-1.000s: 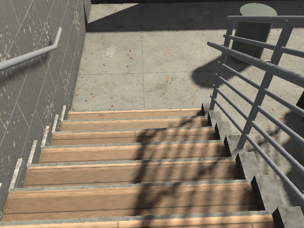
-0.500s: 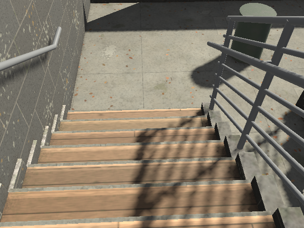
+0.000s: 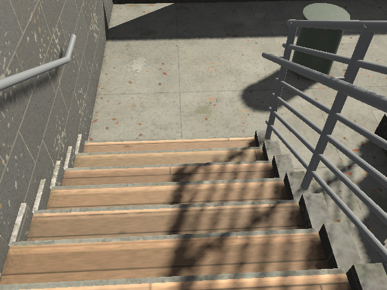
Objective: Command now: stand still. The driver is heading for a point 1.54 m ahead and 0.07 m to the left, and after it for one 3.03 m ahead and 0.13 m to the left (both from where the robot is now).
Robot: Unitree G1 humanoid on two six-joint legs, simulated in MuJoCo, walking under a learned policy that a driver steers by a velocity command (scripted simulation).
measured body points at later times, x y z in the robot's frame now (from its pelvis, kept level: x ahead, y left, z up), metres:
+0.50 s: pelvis +0.00 +0.00 +0.00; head +0.02 +0.00 +0.45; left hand -0.05 +0.22 -0.16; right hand -0.06 -0.22 -0.15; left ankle -0.03 +0.13 -0.74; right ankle -0.01 -0.15 -0.74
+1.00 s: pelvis +0.08 -0.03 -0.02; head +0.09 -0.04 +0.43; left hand -0.03 +0.20 -0.16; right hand +0.11 -0.28 -0.18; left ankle +0.06 +0.11 -0.66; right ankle +0.00 -0.12 -0.74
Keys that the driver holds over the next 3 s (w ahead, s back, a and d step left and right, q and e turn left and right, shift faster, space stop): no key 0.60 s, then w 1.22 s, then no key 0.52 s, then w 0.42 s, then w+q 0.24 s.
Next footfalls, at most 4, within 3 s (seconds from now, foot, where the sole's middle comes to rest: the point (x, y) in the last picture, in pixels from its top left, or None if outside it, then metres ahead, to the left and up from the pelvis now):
1.26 left None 0.29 0.06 -0.94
1.76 right None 0.59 -0.17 -1.10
2.30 left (187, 267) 0.79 0.05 -1.26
2.82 right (247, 259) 0.83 -0.25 -1.26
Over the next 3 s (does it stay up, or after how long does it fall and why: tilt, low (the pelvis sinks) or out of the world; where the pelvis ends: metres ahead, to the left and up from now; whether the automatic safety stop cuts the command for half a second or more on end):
stays up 0.83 -0.17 -0.51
